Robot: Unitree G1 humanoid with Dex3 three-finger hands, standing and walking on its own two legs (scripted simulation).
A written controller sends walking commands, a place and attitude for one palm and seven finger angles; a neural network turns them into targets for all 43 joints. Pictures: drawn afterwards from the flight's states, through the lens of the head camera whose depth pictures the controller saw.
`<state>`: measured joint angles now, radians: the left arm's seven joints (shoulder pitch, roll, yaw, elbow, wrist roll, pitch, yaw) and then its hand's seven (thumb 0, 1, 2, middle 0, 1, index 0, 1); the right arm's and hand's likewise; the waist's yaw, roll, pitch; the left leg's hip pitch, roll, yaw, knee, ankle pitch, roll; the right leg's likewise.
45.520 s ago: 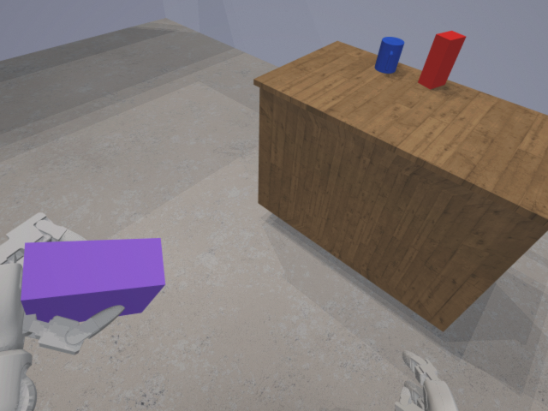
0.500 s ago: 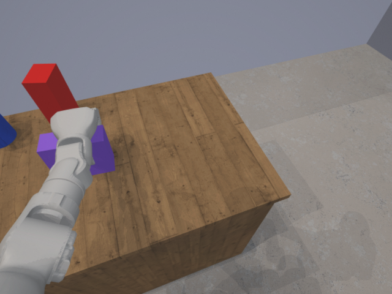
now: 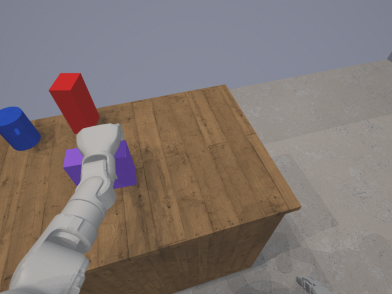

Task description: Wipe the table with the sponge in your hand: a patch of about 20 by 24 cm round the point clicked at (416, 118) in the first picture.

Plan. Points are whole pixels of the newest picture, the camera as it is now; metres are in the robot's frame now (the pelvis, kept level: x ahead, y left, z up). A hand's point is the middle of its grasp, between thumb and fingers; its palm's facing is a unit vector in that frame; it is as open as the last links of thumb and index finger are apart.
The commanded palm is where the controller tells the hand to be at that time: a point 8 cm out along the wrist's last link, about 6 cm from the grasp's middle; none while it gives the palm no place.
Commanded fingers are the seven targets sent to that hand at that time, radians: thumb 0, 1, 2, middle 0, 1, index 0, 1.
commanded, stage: wipe back along the middle lane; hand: left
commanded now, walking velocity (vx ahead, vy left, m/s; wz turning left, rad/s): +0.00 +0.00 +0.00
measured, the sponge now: (106, 172) +0.38 +0.26 -0.01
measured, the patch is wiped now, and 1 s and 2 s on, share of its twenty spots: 0.55 0.80 0.85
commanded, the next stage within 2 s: slide across to the third lane in 0.68 s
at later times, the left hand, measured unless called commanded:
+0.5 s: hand (114, 174) +0.34 +0.21 +0.05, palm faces -0.02 -0.03 -1.00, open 9.6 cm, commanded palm +0.30 +0.20 +0.08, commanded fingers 0.00 0.10 1.30 -1.20 -1.60 -1.20 -1.60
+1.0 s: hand (118, 190) +0.31 +0.19 +0.05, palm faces -0.04 -0.06 -1.00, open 9.6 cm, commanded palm +0.28 +0.17 +0.10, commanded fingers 0.00 0.10 1.30 -1.20 -1.60 -1.20 -1.60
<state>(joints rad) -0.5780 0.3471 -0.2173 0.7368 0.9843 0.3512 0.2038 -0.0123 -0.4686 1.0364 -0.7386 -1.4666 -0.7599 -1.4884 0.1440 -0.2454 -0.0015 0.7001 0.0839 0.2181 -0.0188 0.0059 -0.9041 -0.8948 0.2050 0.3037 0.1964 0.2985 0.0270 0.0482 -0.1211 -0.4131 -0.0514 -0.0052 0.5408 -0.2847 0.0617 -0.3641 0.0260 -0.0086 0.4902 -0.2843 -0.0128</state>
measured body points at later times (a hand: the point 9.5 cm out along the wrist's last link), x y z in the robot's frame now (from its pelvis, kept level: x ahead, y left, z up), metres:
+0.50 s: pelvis +0.00 -0.01 +0.00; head +0.01 -0.04 +0.45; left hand +0.34 +0.21 +0.10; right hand +0.20 -0.25 -0.10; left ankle -0.02 +0.08 -0.73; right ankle -0.03 -0.12 -0.73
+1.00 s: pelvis -0.01 -0.02 +0.00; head -0.02 -0.05 +0.45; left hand +0.30 +0.19 +0.10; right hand +0.20 -0.24 -0.10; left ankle -0.02 +0.08 -0.73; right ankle -0.03 -0.12 -0.73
